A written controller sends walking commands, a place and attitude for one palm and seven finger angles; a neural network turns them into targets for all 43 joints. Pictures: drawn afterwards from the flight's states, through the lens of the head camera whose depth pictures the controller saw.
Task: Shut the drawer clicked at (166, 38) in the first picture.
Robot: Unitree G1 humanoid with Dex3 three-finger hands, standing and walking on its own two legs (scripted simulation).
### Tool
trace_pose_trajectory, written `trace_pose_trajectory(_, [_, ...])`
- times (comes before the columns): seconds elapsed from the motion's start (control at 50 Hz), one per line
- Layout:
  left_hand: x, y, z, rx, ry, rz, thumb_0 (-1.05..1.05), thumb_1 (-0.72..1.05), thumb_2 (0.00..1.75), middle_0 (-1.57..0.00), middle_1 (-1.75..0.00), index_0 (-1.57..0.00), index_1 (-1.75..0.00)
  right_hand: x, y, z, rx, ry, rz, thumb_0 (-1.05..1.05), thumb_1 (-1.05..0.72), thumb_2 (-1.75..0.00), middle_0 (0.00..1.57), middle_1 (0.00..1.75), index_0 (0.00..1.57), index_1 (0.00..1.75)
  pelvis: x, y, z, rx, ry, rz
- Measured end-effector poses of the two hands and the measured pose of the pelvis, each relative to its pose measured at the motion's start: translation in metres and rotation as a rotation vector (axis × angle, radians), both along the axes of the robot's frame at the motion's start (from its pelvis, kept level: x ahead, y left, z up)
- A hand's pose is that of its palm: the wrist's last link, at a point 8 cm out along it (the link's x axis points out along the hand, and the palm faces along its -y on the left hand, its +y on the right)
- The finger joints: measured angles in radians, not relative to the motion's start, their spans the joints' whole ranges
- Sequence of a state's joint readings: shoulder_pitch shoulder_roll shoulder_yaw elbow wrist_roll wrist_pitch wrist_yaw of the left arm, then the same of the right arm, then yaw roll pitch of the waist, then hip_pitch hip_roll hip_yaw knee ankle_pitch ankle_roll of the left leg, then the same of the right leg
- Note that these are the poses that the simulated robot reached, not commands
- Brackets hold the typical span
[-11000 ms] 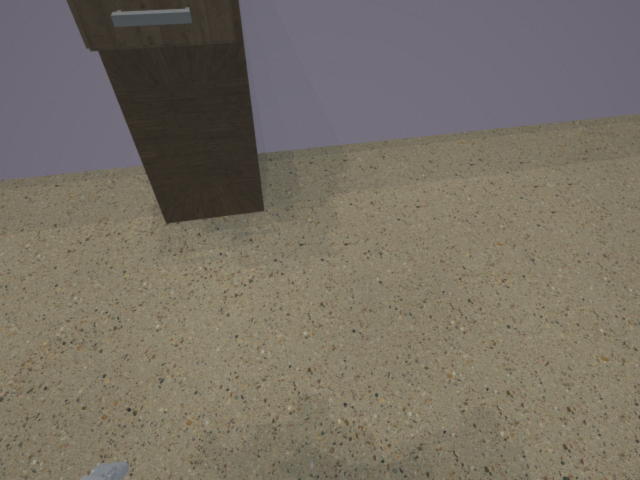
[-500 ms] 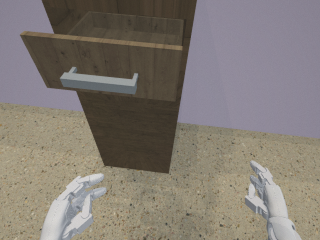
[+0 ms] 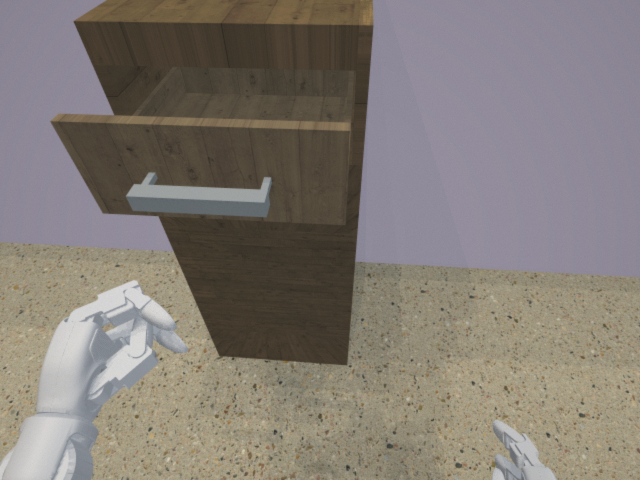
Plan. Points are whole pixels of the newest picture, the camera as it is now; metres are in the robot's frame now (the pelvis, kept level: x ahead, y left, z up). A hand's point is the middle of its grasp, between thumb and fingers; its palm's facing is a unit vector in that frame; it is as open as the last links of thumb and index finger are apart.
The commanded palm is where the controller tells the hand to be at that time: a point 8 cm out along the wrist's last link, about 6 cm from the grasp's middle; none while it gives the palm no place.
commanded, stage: raise the hand and make a fist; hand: left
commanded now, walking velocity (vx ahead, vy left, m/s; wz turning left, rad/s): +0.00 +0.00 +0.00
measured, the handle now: (204, 190) +0.44 +0.20 +0.14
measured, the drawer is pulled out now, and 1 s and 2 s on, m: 0.17 0.17 0.17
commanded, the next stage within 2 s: bring the fist close to the handle in 0.94 s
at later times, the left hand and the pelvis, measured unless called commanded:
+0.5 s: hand (139, 265) +0.24 +0.18 +0.23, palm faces -0.01 -0.99 -0.11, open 3.2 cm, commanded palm +0.21 +0.21 +0.24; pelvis +0.00 +0.01 +0.02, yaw +1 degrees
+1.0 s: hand (133, 244) +0.24 +0.17 +0.25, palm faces +0.05 -0.99 -0.09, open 3.3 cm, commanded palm +0.21 +0.21 +0.24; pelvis -0.02 -0.01 +0.02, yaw +0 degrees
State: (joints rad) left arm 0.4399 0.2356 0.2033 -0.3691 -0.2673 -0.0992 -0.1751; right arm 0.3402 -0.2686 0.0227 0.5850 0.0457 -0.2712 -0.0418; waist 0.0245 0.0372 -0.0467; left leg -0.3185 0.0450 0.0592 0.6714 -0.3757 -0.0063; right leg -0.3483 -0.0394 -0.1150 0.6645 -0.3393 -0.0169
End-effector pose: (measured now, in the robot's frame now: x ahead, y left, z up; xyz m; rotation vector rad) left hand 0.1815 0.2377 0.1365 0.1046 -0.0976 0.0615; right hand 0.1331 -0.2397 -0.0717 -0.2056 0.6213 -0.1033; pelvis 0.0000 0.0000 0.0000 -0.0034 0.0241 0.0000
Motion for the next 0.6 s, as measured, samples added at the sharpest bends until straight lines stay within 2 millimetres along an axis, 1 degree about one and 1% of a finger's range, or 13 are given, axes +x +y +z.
trace_pose_trajectory(0.06, [-0.004, -0.007, 0.008, -0.011, -0.029, -0.05, 0.01, 0.9, 0.9, -1.05, -1.22, -1.05, -1.22, 0.014, 0.001, 0.008, -0.025, -0.046, 0.034, 0.01, -0.9, -0.9, 0.2, 0.3, 0.2, 0.3, -0.002, 0.004, 0.001, -0.007, -0.016, 0.014])
trace_pose_trajectory(0.1, [-0.001, -0.013, 0.011, -0.018, -0.027, -0.085, 0.01, 0.9, 0.9, -1.09, -1.26, -1.09, -1.26, 0.026, 0.006, 0.015, -0.028, -0.091, 0.046, 0.01, -0.9, -0.9, 0.2, 0.3, 0.2, 0.3, -0.003, 0.007, 0.003, -0.008, -0.025, 0.018])
trace_pose_trajectory(0.16, [0.009, -0.02, 0.019, -0.006, -0.026, -0.115, 0.01, 0.9, 0.9, -1.15, -1.33, -1.15, -1.33, 0.044, 0.018, 0.027, -0.012, -0.162, 0.064, 0.01, -0.9, -0.9, 0.2, 0.3, 0.2, 0.3, -0.004, 0.009, 0.005, -0.006, -0.039, 0.018])
trace_pose_trajectory(0.22, [0.019, -0.02, 0.034, 0.016, -0.049, -0.109, 0.01, 0.9, 0.9, -1.21, -1.39, -1.22, -1.39, 0.059, 0.034, 0.037, 0.021, -0.218, 0.087, 0.01, -0.9, -0.9, 0.2, 0.3, 0.2, 0.3, -0.002, 0.01, 0.008, -0.002, -0.052, 0.014])
trace_pose_trajectory(0.3, [0.03, -0.011, 0.059, 0.02, -0.092, -0.071, 0.01, 0.9, 0.9, -1.29, -1.48, -1.29, -1.48, 0.073, 0.054, 0.045, 0.064, -0.245, 0.127, 0.01, -0.9, -0.9, 0.2, 0.3, 0.2, 0.3, -0.001, 0.01, 0.011, 0.001, -0.074, 0.011])
trace_pose_trajectory(0.36, [0.035, -0.008, 0.075, 0.012, -0.102, -0.061, 0.01, 0.9, 0.9, -1.33, -1.53, -1.34, -1.52, 0.08, 0.066, 0.047, 0.086, -0.238, 0.157, 0.01, -0.9, -0.9, 0.2, 0.3, 0.2, 0.3, 0.0, 0.01, 0.013, 0.002, -0.087, 0.011])
trace_pose_trajectory(0.44, [0.039, -0.007, 0.087, 0.007, -0.072, -0.078, 0.01, 0.9, 0.9, -1.37, -1.57, -1.37, -1.56, 0.084, 0.072, 0.046, 0.095, -0.207, 0.179, 0.01, -0.9, -0.9, 0.2, 0.3, 0.2, 0.3, -0.001, 0.01, 0.015, 0.004, -0.099, 0.012])
trace_pose_trajectory(0.52, [0.039, -0.006, 0.095, 0.009, -0.05, -0.075, 0.01, 0.9, 0.9, -1.39, -1.59, -1.39, -1.58, 0.084, 0.071, 0.045, 0.09, -0.178, 0.182, 0.01, -0.9, -0.9, 0.2, 0.3, 0.2, 0.3, -0.003, 0.008, 0.017, 0.007, -0.109, 0.012])
trace_pose_trajectory(0.6, [0.037, -0.007, 0.113, 0.014, -0.093, -0.066, 0.01, 0.9, 0.9, -1.4, -1.59, -1.4, -1.59, 0.083, 0.066, 0.045, 0.077, -0.164, 0.181, 0.01, -0.9, -0.9, 0.2, 0.3, 0.2, 0.3, -0.006, 0.006, 0.017, 0.009, -0.119, 0.014])
